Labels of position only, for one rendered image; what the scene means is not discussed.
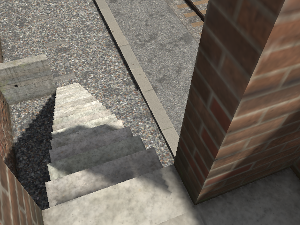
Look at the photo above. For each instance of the stairs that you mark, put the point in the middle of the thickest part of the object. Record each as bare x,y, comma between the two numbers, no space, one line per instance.
91,149

